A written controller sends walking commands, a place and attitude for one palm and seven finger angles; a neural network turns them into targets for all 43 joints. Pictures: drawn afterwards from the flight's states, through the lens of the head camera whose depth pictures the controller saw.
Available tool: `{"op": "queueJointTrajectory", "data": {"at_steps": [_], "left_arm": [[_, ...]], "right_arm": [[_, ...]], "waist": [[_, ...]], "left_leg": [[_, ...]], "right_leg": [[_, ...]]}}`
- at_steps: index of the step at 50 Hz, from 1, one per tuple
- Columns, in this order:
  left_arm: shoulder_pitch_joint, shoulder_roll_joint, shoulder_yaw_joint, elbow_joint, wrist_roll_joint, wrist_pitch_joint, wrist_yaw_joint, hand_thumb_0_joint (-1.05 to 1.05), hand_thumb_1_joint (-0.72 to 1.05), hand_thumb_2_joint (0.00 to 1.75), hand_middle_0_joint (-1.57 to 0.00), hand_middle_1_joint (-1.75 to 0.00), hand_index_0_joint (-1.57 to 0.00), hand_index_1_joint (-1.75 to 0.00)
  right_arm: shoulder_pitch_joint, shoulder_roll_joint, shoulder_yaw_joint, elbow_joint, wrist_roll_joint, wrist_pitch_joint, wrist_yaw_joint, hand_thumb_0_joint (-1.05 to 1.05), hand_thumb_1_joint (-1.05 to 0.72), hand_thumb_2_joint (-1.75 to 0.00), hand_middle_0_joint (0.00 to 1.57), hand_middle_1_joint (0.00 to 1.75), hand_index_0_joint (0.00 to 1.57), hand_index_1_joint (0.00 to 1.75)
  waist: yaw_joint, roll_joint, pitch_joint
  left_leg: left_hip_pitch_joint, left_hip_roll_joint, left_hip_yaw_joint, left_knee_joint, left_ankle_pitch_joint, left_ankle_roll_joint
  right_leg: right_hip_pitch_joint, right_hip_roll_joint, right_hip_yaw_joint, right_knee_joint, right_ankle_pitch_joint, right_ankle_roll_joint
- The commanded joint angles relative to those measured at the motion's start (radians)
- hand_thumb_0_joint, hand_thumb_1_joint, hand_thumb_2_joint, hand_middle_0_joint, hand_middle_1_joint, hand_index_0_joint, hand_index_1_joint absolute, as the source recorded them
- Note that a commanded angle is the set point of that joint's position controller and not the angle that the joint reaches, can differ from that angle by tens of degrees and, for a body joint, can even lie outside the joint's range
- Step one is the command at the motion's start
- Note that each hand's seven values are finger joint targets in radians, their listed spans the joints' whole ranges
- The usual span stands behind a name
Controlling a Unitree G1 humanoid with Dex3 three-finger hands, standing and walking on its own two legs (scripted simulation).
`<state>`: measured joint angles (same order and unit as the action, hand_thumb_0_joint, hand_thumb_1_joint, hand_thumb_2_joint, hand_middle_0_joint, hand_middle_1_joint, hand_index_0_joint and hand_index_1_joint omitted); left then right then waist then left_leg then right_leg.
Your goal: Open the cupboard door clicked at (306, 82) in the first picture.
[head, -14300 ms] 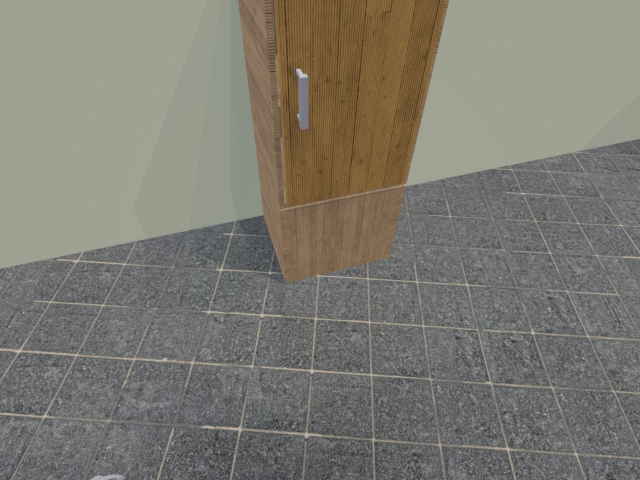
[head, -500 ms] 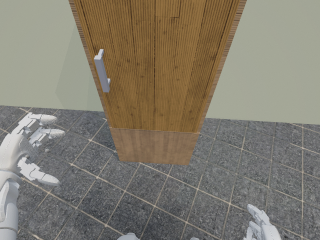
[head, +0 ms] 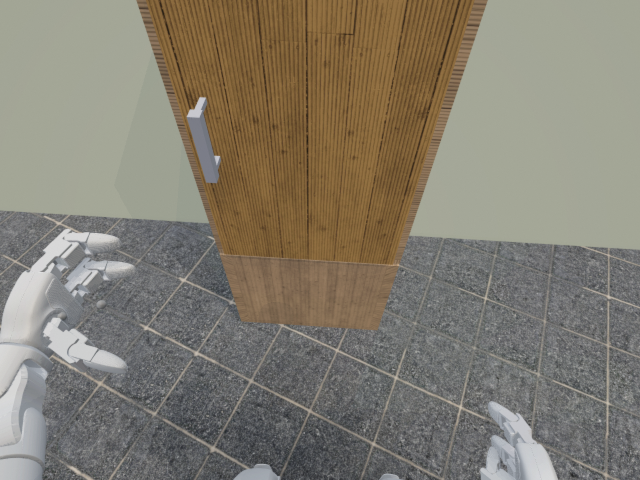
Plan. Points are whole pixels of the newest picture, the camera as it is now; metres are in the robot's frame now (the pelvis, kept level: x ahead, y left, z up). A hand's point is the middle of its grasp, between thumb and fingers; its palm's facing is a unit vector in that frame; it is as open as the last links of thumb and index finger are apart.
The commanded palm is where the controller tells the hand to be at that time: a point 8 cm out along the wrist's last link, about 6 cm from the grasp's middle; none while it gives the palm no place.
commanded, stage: move the hooked fingers beside the handle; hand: left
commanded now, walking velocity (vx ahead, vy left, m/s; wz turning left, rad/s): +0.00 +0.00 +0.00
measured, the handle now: (207, 141) +0.60 +0.22 +0.06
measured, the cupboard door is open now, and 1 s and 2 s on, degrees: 0 0 0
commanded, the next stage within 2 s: none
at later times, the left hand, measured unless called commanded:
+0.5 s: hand (130, 244) +0.38 +0.27 +0.07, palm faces +0.00 -1.00 -0.02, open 14.0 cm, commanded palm +0.36 +0.32 +0.07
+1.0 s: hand (142, 202) +0.45 +0.28 +0.07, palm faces -0.02 -1.00 -0.02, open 14.0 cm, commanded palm +0.44 +0.33 +0.06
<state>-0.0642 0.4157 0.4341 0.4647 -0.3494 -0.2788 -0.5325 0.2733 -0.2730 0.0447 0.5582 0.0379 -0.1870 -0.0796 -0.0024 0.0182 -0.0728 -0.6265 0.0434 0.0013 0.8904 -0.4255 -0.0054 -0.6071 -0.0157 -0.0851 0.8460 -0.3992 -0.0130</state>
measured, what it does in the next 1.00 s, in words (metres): stands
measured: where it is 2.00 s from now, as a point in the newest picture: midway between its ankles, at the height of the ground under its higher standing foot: outside the picture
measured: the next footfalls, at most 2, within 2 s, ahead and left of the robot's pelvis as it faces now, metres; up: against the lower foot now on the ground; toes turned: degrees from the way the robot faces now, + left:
none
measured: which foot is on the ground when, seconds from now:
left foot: down 0.00-1.00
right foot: down 0.00-1.00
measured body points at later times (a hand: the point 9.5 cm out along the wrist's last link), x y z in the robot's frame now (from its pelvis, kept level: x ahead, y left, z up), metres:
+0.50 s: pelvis +0.00 +0.00 -0.01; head +0.07 +0.01 +0.44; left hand +0.37 +0.33 +0.07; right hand +0.09 -0.27 -0.10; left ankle +0.01 +0.12 -0.70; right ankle +0.01 -0.11 -0.70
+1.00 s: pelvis +0.00 +0.01 -0.02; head +0.11 +0.04 +0.42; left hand +0.45 +0.33 +0.07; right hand +0.04 -0.27 -0.12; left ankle +0.01 +0.12 -0.70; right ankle +0.01 -0.11 -0.70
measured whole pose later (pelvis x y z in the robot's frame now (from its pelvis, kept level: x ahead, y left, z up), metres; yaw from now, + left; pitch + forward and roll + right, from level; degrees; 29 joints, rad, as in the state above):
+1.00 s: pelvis +0.00 +0.01 -0.02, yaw -2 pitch +18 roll -3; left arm -0.73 0.65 0.51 1.12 -0.17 -0.36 -0.53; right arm 0.36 -0.29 0.04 0.60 0.02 0.00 -0.06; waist -0.11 -0.01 -0.08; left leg -0.85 0.06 0.01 1.00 -0.45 0.01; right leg -0.83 0.00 -0.07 0.92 -0.40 0.00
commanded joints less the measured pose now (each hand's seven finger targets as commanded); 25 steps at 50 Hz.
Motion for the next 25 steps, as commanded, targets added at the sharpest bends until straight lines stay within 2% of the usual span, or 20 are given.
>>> {"op": "queueJointTrajectory", "data": {"at_steps": [1,3,4,5,6,8,11,14,16,18,19,20,22,23,24,25], "left_arm": [[-0.374,0.286,0.082,-0.145,-0.017,-0.067,0.007,0.00,-0.50,0.30,-0.30,-1.20,-0.30,-1.20],[-0.403,0.300,0.088,-0.102,-0.008,-0.073,0.003,0.00,-0.50,0.30,-0.30,-1.20,-0.30,-1.20],[-0.416,0.294,0.079,-0.103,-0.006,-0.079,-0.002,0.00,-0.50,0.30,-0.30,-1.20,-0.30,-1.20],[-0.437,0.314,0.083,-0.094,-0.004,-0.079,-0.008,0.00,-0.50,0.30,-0.30,-1.20,-0.30,-1.20],[-0.454,0.332,0.095,-0.073,0.002,-0.080,-0.010,0.00,-0.50,0.30,-0.30,-1.20,-0.30,-1.20],[-0.469,0.313,0.075,-0.041,0.008,-0.077,-0.015,0.00,-0.50,0.30,-0.30,-1.20,-0.30,-1.20],[-0.500,0.326,0.079,0.037,0.014,-0.065,-0.015,0.00,-0.50,0.30,-0.30,-1.20,-0.30,-1.20],[-0.548,0.338,0.077,0.063,0.028,-0.068,0.000,0.00,-0.50,0.30,-0.30,-1.20,-0.30,-1.20],[-0.557,0.358,0.097,0.072,0.030,-0.080,0.005,0.00,-0.50,0.30,-0.30,-1.20,-0.30,-1.20],[-0.569,0.395,0.127,0.086,0.038,-0.089,0.012,0.00,-0.50,0.30,-0.30,-1.20,-0.30,-1.20],[-0.559,0.405,0.137,0.103,0.043,-0.091,0.015,0.00,-0.50,0.30,-0.30,-1.20,-0.30,-1.20],[-0.591,0.397,0.118,0.112,0.045,-0.093,0.014,0.00,-0.50,0.30,-0.30,-1.20,-0.30,-1.20],[-0.653,0.401,0.113,0.149,0.054,-0.098,0.016,0.00,-0.50,0.30,-0.30,-1.20,-0.30,-1.20],[-0.671,0.422,0.126,0.168,0.060,-0.103,0.018,0.00,-0.50,0.30,-0.30,-1.20,-0.30,-1.20],[-0.707,0.400,0.098,0.163,0.063,-0.111,0.015,0.00,-0.50,0.30,-0.30,-1.20,-0.30,-1.20],[-0.736,0.402,0.095,0.148,0.063,-0.121,0.013,0.00,-0.50,0.30,-0.30,-1.20,-0.30,-1.20]], "right_arm": [[-0.002,-0.155,-0.058,-0.111,0.003,-0.048,-0.024,0.00,-0.90,-0.90,0.20,0.30,0.20,0.30],[0.006,-0.156,-0.060,-0.102,0.004,-0.046,-0.027,0.00,-0.90,-0.90,0.20,0.30,0.20,0.30],[0.004,-0.154,-0.060,-0.102,0.004,-0.047,-0.026,0.00,-0.90,-0.90,0.20,0.30,0.20,0.30],[0.008,-0.158,-0.058,-0.102,0.002,-0.045,-0.026,0.00,-0.90,-0.90,0.20,0.30,0.20,0.30],[0.015,-0.158,-0.060,-0.096,0.002,-0.040,-0.026,0.00,-0.90,-0.90,0.20,0.30,0.20,0.30],[0.016,-0.157,-0.060,-0.096,0.004,-0.035,-0.022,0.00,-0.90,-0.90,0.20,0.30,0.20,0.30],[0.033,-0.163,-0.060,-0.096,0.004,-0.021,-0.018,0.00,-0.90,-0.90,0.20,0.30,0.20,0.30],[0.042,-0.165,-0.064,-0.098,0.005,-0.008,-0.012,0.00,-0.90,-0.90,0.20,0.30,0.20,0.30],[0.060,-0.168,-0.069,-0.099,0.002,0.001,-0.008,0.00,-0.90,-0.90,0.20,0.30,0.20,0.30],[0.072,-0.171,-0.071,-0.095,0.000,0.012,-0.005,0.00,-0.90,-0.90,0.20,0.30,0.20,0.30],[0.077,-0.172,-0.072,-0.095,0.000,0.018,-0.004,0.00,-0.90,-0.90,0.20,0.30,0.20,0.30],[0.080,-0.172,-0.068,-0.094,-0.001,0.023,-0.002,0.00,-0.90,-0.90,0.20,0.30,0.20,0.30],[0.092,-0.175,-0.070,-0.085,-0.001,0.034,-0.001,0.00,-0.90,-0.90,0.20,0.30,0.20,0.30],[0.100,-0.178,-0.073,-0.078,-0.001,0.039,-0.002,0.00,-0.90,-0.90,0.20,0.30,0.20,0.30],[0.102,-0.176,-0.073,-0.075,0.000,0.042,-0.002,0.00,-0.90,-0.90,0.20,0.30,0.20,0.30],[0.110,-0.177,-0.074,-0.076,-0.002,0.045,-0.003,0.00,-0.90,-0.90,0.20,0.30,0.20,0.30]], "waist": [[-0.037,0.046,-0.216],[-0.033,0.049,-0.236],[-0.029,0.076,-0.256],[-0.028,0.087,-0.272],[-0.031,0.065,-0.288],[-0.030,0.092,-0.284],[-0.032,0.051,-0.273],[-0.033,0.080,-0.276],[-0.029,0.047,-0.318],[-0.025,0.061,-0.346],[-0.025,0.056,-0.338],[-0.031,0.079,-0.319],[-0.047,0.059,-0.318],[-0.048,0.062,-0.320],[-0.059,0.082,-0.324],[-0.057,0.085,-0.352]], "left_leg": [[0.085,-0.044,-0.013,-0.120,0.181,0.026],[0.089,-0.044,-0.014,-0.118,0.194,0.026],[0.100,-0.046,-0.010,-0.115,0.201,0.026],[0.099,-0.045,-0.010,-0.106,0.216,0.026],[0.101,-0.042,-0.013,-0.106,0.229,0.027],[0.098,-0.044,-0.011,-0.108,0.229,0.025],[0.074,-0.041,-0.013,-0.103,0.242,0.025],[0.068,-0.042,-0.010,-0.107,0.211,0.024],[0.076,-0.040,-0.010,-0.099,0.252,0.027],[0.066,-0.040,-0.005,-0.094,0.270,0.027],[0.057,-0.039,-0.004,-0.094,0.271,0.027],[0.053,-0.039,-0.006,-0.092,0.271,0.027],[0.039,-0.036,-0.006,-0.090,0.248,0.029],[0.037,-0.035,-0.006,-0.088,0.245,0.029],[0.051,-0.035,-0.006,-0.086,0.250,0.031],[0.065,-0.035,-0.008,-0.078,0.273,0.031]], "right_leg": [[0.097,0.033,0.069,-0.118,0.149,-0.006],[0.104,0.029,0.068,-0.112,0.165,-0.006],[0.109,0.027,0.072,-0.110,0.175,-0.007],[0.119,0.031,0.075,-0.100,0.189,-0.013],[0.124,0.031,0.072,-0.096,0.207,-0.010],[0.108,0.029,0.068,-0.094,0.211,-0.009],[0.104,0.033,0.064,-0.085,0.233,-0.010],[0.081,0.031,0.064,-0.086,0.195,-0.009],[0.106,0.036,0.064,-0.075,0.239,-0.009],[0.125,0.034,0.070,-0.067,0.265,-0.007],[0.121,0.035,0.069,-0.066,0.267,-0.006],[0.103,0.039,0.066,-0.062,0.261,-0.011],[0.091,0.039,0.069,-0.064,0.245,-0.005],[0.084,0.039,0.070,-0.063,0.239,-0.006],[0.070,0.040,0.069,-0.062,0.242,-0.006],[0.075,0.043,0.067,-0.051,0.259,-0.011]]}}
